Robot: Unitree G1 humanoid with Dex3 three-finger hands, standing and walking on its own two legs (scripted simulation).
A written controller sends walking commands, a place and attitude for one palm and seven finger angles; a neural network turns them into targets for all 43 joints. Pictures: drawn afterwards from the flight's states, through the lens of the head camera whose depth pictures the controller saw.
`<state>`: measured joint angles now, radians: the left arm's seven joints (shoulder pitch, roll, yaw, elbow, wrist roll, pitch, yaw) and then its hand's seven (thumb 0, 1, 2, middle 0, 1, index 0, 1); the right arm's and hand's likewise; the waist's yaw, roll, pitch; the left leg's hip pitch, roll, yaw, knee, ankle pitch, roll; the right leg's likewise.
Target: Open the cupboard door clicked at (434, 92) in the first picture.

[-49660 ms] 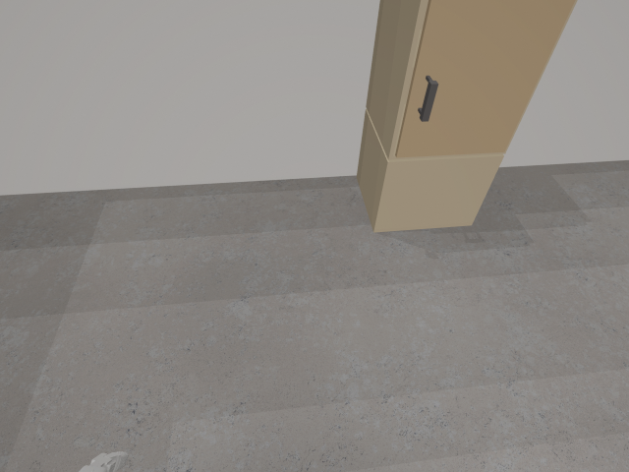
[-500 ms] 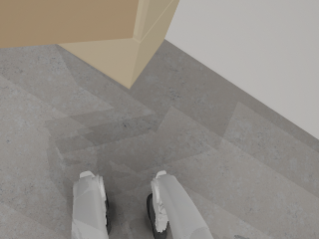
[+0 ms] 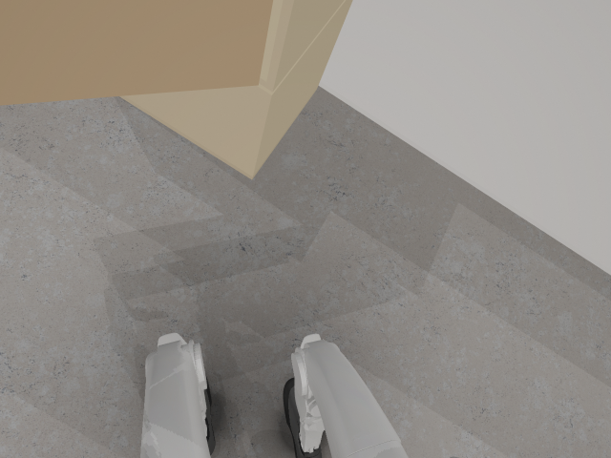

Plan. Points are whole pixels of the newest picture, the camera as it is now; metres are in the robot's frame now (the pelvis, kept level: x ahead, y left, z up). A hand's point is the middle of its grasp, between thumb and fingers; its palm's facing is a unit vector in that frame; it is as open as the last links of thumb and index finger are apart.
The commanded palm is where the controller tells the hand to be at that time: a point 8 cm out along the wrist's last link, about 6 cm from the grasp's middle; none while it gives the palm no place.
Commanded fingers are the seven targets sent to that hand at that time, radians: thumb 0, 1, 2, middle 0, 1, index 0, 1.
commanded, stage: slide the fingers in behind the handle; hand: left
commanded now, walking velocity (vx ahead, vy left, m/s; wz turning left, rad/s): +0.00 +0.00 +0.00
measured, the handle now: out of the picture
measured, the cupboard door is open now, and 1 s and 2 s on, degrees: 45 45 68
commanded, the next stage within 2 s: close the thumb around the handle in 0.26 s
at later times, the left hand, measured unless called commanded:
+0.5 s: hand out of the picture +0.56 +0.34 +0.08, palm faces +0.21 -0.98 -0.02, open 13.4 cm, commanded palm +0.57 +0.33 +0.07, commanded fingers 0.00 -0.05 0.49 -0.33 -1.25 -0.33 -1.25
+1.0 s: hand out of the picture +0.56 +0.34 +0.08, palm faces +0.21 -0.98 -0.02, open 5.6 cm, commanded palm +0.57 +0.33 +0.07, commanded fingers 0.00 0.90 0.90 -0.40 -1.35 -0.40 -1.35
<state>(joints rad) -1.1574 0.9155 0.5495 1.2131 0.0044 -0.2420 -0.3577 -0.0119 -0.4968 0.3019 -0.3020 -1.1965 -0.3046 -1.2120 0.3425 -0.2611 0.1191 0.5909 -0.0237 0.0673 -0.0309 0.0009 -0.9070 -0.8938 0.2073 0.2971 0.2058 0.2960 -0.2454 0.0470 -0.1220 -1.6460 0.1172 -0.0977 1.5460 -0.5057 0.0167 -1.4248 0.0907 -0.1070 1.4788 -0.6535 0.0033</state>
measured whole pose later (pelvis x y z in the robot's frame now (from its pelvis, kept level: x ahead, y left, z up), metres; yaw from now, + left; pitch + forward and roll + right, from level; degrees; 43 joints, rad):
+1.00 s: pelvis +0.00 +0.00 +0.00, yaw +0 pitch +34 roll -10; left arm -1.20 0.92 0.52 1.22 0.00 -0.23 -0.35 0.01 0.74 0.83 -0.39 -1.33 -0.39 -1.33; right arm 0.34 -0.26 0.13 0.60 -0.02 0.06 -0.04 0.00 -0.91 -0.89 0.21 0.30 0.21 0.30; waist -0.25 0.04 -0.11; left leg -1.66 0.11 -0.10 1.55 -0.50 0.02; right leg -1.44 0.09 -0.11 1.48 -0.65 0.01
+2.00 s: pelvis +0.02 -0.01 +0.05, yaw +5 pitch +26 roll -3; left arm -0.46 0.23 0.40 0.71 -0.09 -0.44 0.18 -0.01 0.71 0.78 -0.35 -1.35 -0.39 -1.35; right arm 0.23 -0.23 0.00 0.58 -0.04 0.08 0.03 0.00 -0.91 -0.89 0.20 0.30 0.20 0.30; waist -0.09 0.03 -0.20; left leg -1.31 0.08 -0.02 1.33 -0.49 -0.01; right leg -1.14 0.05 -0.05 1.33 -0.65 -0.01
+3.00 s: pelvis +0.02 -0.02 +0.06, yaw +7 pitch +23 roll -3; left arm -0.32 0.03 0.15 0.70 0.00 -0.62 0.48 0.00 -0.26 0.40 -0.31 -1.21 -0.31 -1.21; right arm 0.21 -0.19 -0.02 0.68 -0.09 0.08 0.01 0.01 -0.91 -0.89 0.20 0.30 0.20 0.30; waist -0.05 0.02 -0.21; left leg -1.24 0.05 -0.04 1.30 -0.47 -0.01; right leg -1.06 0.02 -0.06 1.31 -0.65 -0.02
